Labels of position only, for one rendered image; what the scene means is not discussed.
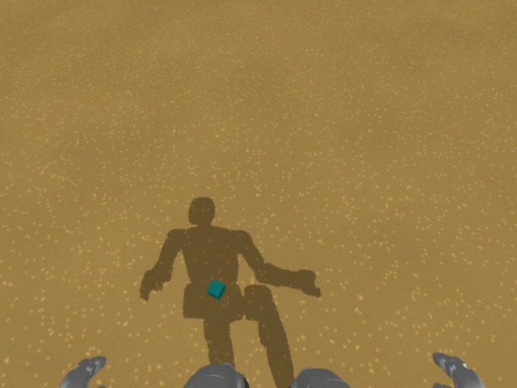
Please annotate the right robot hand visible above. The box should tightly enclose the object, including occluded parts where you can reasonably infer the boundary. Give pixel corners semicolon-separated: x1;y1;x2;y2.
432;352;485;388

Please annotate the left robot hand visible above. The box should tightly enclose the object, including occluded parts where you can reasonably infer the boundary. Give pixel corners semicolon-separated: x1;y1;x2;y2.
58;356;107;388

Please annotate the cube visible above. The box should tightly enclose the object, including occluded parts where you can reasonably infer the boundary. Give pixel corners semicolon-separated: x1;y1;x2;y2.
207;279;225;300

